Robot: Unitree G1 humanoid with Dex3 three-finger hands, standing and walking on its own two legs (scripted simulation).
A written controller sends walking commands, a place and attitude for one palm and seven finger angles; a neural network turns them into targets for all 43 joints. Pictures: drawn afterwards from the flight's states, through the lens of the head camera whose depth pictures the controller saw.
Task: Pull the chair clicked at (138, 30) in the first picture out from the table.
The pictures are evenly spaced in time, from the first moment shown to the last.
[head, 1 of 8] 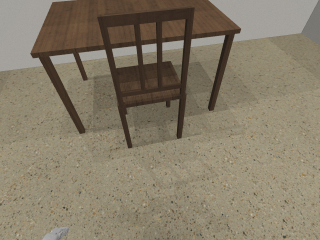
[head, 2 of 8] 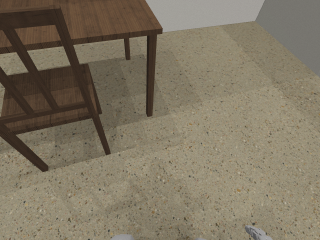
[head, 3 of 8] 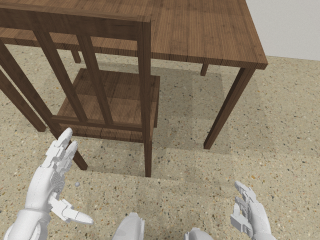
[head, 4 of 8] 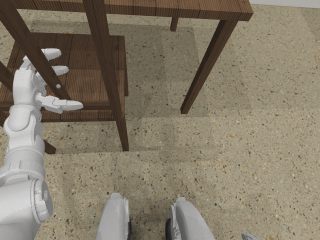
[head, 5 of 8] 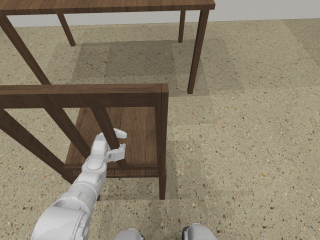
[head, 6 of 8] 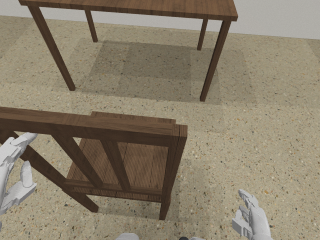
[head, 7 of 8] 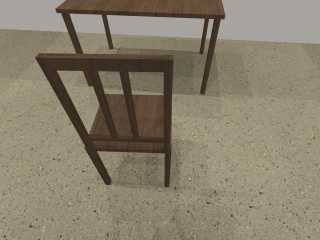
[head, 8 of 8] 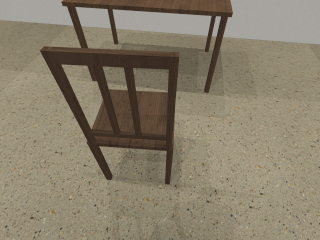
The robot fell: no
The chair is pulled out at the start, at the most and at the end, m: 0.00 0.72 0.72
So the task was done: yes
